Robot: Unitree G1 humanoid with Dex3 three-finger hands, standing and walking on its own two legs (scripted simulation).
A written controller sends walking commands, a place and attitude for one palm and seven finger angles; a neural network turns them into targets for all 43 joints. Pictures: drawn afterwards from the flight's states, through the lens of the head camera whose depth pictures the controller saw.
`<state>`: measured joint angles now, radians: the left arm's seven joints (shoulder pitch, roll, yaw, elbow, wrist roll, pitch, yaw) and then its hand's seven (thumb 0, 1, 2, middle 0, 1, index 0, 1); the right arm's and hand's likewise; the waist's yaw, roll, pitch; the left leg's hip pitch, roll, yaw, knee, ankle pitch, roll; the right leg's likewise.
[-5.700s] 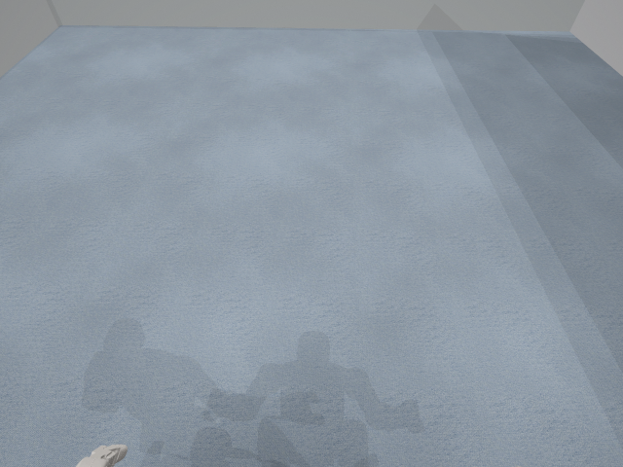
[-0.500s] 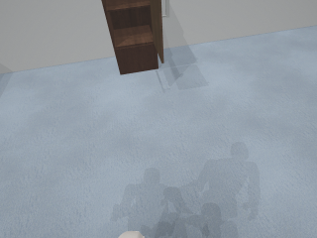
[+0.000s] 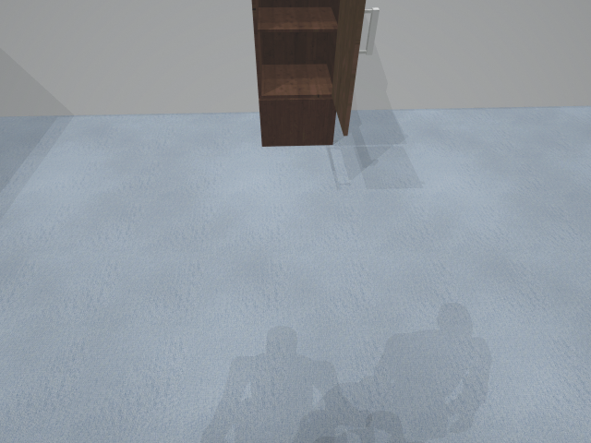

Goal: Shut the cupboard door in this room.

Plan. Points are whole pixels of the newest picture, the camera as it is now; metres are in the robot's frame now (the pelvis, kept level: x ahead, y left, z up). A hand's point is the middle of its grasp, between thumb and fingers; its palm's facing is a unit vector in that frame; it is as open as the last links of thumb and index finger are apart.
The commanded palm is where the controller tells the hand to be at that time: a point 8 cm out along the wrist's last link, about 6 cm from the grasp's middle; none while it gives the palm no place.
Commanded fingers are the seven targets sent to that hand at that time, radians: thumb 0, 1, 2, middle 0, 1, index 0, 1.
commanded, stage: turn or walk to find it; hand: left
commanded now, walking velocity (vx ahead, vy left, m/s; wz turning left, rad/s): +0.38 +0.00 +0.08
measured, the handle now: (366, 32) +1.50 -0.11 -0.01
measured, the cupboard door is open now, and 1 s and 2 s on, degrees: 91 91 91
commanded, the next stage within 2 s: stand and wait in 0.52 s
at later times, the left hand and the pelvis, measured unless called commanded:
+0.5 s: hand (178, 412) +0.19 +0.21 -0.15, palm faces +0.05 -0.98 -0.19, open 7.3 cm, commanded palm none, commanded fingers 0.00 0.90 0.90 -0.20 -0.30 -0.20 -0.30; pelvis +0.10 +0.04 +0.00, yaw +4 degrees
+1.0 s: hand (165, 440) +0.16 +0.23 -0.19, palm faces +0.28 -0.94 -0.19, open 7.3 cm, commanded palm none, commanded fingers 0.00 0.90 0.90 -0.20 -0.30 -0.20 -0.30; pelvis +0.21 +0.05 -0.01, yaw +13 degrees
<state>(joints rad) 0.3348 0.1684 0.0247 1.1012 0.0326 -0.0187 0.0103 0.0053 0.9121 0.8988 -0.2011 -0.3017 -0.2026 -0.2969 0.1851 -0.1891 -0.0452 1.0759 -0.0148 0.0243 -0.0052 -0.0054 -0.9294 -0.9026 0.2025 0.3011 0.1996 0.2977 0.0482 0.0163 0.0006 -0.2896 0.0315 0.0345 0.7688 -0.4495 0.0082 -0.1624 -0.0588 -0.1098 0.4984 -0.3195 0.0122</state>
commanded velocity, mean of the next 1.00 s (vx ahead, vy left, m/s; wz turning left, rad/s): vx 0.11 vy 0.00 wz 0.25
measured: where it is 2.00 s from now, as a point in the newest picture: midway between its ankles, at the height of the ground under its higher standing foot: outside the picture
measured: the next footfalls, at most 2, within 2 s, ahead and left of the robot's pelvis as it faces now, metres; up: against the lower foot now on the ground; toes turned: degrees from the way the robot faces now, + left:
left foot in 0.14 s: +0.08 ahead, +0.13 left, +0.00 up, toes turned +9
right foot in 0.58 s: +0.22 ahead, -0.08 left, +0.00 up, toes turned -4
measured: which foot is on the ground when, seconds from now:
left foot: up 0.00-0.12, down 0.14-0.60, up 0.62-0.96, down 0.98-1.00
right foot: down 0.00-0.16, up 0.18-0.56, down 0.58-1.00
